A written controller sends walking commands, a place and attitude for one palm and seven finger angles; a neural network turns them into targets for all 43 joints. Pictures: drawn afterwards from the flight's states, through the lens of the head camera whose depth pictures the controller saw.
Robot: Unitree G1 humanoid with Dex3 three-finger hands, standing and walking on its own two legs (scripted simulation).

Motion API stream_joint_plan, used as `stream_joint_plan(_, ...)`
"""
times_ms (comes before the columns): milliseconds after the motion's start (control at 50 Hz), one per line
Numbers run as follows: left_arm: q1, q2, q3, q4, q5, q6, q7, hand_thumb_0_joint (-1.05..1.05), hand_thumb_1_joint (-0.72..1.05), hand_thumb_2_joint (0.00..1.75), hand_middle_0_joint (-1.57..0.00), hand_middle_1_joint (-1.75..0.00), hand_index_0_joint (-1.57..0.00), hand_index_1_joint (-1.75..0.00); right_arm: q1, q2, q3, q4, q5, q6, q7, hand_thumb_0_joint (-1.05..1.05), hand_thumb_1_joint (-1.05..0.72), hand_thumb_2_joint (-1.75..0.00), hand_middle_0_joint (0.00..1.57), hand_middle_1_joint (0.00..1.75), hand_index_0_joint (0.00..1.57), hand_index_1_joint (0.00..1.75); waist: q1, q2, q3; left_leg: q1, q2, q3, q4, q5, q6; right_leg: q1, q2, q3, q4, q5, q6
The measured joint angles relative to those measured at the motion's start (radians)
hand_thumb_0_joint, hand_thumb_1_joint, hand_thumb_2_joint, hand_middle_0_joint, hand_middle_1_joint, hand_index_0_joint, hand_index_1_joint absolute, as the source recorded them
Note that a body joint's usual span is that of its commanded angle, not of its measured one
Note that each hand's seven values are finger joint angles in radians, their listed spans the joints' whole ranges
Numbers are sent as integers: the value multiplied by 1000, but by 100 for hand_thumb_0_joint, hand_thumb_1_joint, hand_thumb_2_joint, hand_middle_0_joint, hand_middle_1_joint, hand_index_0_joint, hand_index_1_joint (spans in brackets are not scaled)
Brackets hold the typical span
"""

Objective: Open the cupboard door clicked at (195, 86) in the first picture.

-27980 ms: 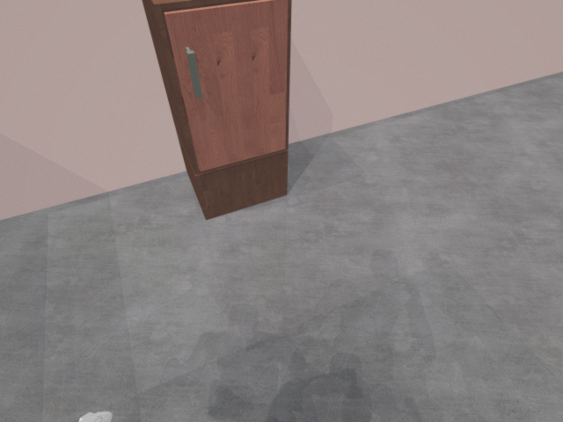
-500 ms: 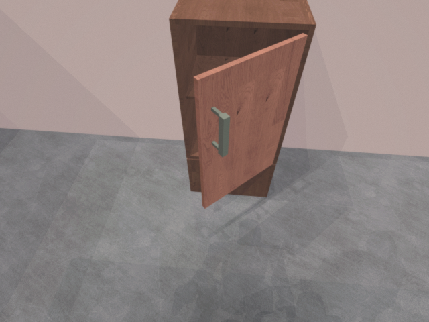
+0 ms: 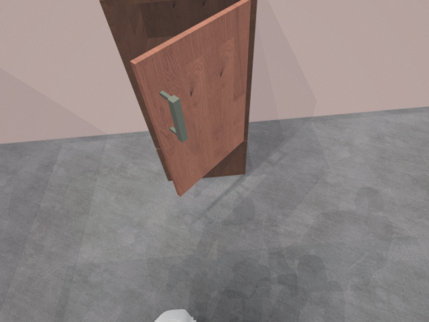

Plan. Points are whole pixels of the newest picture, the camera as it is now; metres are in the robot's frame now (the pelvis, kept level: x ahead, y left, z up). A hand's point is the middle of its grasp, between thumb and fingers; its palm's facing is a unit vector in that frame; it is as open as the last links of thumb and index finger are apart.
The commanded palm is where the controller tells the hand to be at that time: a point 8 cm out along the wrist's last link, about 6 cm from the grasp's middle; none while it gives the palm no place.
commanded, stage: walk to a spot facing it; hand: left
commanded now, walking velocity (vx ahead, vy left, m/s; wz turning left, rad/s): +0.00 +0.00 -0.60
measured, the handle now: (173, 116) +0.59 +0.16 -0.01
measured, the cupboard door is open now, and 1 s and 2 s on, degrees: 42 42 42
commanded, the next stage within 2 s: none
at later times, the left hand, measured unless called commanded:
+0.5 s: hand out of the picture +0.10 +0.22 -0.16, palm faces -0.17 -0.95 -0.24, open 7.4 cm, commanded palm none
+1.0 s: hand (182, 273) +0.23 +0.11 -0.15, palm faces -0.57 -0.78 -0.25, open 7.4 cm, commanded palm none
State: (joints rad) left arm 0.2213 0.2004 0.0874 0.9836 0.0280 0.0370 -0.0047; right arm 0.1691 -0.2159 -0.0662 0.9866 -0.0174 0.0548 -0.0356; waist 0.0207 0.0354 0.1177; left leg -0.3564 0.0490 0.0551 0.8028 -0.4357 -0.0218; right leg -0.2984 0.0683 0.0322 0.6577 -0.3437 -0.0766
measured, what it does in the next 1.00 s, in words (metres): steps on the spot, turning right: left foot, then right foot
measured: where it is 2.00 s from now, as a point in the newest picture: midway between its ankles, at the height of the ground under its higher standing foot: outside the picture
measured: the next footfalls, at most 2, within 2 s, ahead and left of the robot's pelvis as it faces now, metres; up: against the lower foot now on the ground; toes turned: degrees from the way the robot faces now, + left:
left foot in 0.50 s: +0.08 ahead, +0.14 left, +0.00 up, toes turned -20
right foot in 0.82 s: +0.01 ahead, -0.13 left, +0.00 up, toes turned -31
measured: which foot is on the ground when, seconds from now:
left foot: up 0.00-0.48, down 0.50-0.80, up 0.82-1.00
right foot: down 0.00-0.48, up 0.50-0.80, down 0.82-1.00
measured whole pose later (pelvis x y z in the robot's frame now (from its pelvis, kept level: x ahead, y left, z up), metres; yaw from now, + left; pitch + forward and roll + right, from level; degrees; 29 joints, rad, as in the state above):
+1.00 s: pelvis +0.02 +0.00 +0.00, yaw -35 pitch +0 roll +0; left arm 0.13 0.24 0.07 0.88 0.03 0.05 0.00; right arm 0.23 -0.25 -0.06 0.91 -0.01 0.05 -0.02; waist -0.03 -0.01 0.12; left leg -0.42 0.07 0.06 0.90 -0.46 -0.06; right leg -0.32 0.02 0.07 0.60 -0.28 -0.01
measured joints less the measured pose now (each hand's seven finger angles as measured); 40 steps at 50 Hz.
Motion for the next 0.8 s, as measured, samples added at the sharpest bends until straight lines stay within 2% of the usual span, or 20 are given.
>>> stream_joint_plan(40, 2, -7, 1, -8, -2, -2, 10, 0, 90, 90, -20, -30, -20, -30, -19, -7, -5, -4, 3, 8, 2, 0, -91, -90, 20, 30, 21, 30, 2, 0, 5, -55, -21, -37, 161, -21, -2, 15, 11, 13, -43, 21, -13)
stream_joint_plan(80, 9, -12, 0, -12, -5, -5, 18, 0, 90, 90, -20, -30, -20, -30, -35, -11, -5, -15, 4, 9, 2, 1, -91, -90, 20, 30, 20, 30, 6, -7, 5, -85, -30, -51, 241, -4, -10, 32, 20, 37, -94, 56, -17)
stream_joint_plan(200, 40, -22, -4, -23, -5, -7, 22, 0, 90, 90, -20, -30, -20, -30, -82, -5, -3, -59, 9, 9, 2, 1, -91, -90, 20, 30, 20, 30, 12, -29, -19, -102, -34, -84, 239, 34, -27, 59, 46, 117, -195, 124, -20)
stream_joint_plan(380, 44, -10, 1, -52, 3, -3, 13, 0, 90, 90, -20, -30, -20, -30, -115, 12, 4, -101, 17, -3, 3, 0, -91, -90, 20, 30, 20, 30, 34, -52, -36, -52, -56, -112, 54, 12, -17, 49, 81, 210, -215, 147, -5)
stream_joint_plan(440, 42, 6, 5, -57, 3, 2, 12, 0, 90, 90, -20, -30, -20, -30, -111, 21, 10, -114, 22, -13, 2, 0, -91, -90, 20, 30, 20, 30, 34, -64, -43, -4, -70, -116, -83, 40, -8, 35, 93, 241, -200, 142, 10)
stream_joint_plan(480, 46, 16, 7, -62, -2, 8, 12, 0, 90, 90, -20, -30, -20, -30, -93, 21, 18, -127, 22, -30, 1, 0, -91, -90, 20, 30, 20, 30, 23, -58, -58, 61, -58, -124, -252, 106, 9, 11, 116, 251, -162, 123, 23)
stream_joint_plan(500, 44, 19, 7, -65, -7, 10, 9, 0, 90, 90, -20, -30, -20, -30, -79, 13, 20, -135, 16, -40, 0, 0, -91, -90, 20, 30, 21, 30, 14, -39, -66, 73, -38, -134, -303, 176, 27, -24, 128, 225, -102, 54, 33)
stream_joint_plan(540, 19, 42, 13, -67, -3, 14, -1, 0, 90, 90, -20, -30, -20, -30, -63, 22, 27, -132, 2, -44, -4, 0, -91, -90, 20, 30, 21, 30, 17, -60, -47, 71, -38, -107, -270, 168, 24, -106, 89, 140, 108, -102, 72)
stream_joint_plan(580, -1, 61, 20, -74, 2, 15, -10, 0, 90, 90, -20, -30, -20, -30, -35, 27, 39, -130, -10, -43, -3, 0, -91, -90, 20, 30, 21, 30, 18, -67, -34, 90, -22, -86, -276, 143, 14, -178, 50, 69, 302, -142, 98)
stream_joint_plan(620, -19, 72, 24, -87, 1, 17, -19, 0, 90, 90, -20, -30, -20, -30, -7, 27, 45, -124, -16, -42, -3, 0, -91, -90, 20, 30, 21, 30, 19, -62, -22, 112, -1, -66, -298, 142, 7, -218, 6, 20, 399, -134, 114)
stream_joint_plan(660, -34, 75, 22, -99, -1, 19, -26, 0, 91, 90, -20, -30, -19, -30, 16, 23, 46, -116, -18, -41, -2, 0, -90, -90, 20, 30, 21, 30, 16, -49, -10, 131, 22, -42, -309, 142, 3, -220, -34, -17, 380, -120, 121)
stream_joint_plan(700, -47, 76, 18, -104, -2, 21, -33, 0, 91, 90, -20, -30, -19, -30, 37, 16, 43, -108, -19, -41, 0, 0, -90, -90, 20, 30, 21, 30, 8, -36, -1, 145, 45, -13, -305, 132, -4, -195, -61, -44, 295, -101, 118)
stream_joint_plan(760, -67, 76, 10, -104, -3, 21, -40, 0, 91, 90, -19, -30, -19, -30, 68, 0, 36, -97, -17, -38, 6, 0, -90, -90, 20, 30, 21, 30, -14, -18, 4, 154, 76, 30, -268, 97, -20, -127, -75, -72, 140, -68, 103)
stream_joint_plan(800, -75, 77, 2, -110, -4, 12, -43, 0, 91, 90, -19, -30, -19, -30, 96, -14, 30, -92, -11, -34, 10, 0, -90, -90, 20, 30, 21, 30, -27, -11, 0, 142, 93, 52, -205, 56, -35, -52, -76, -86, -5, 51, 82)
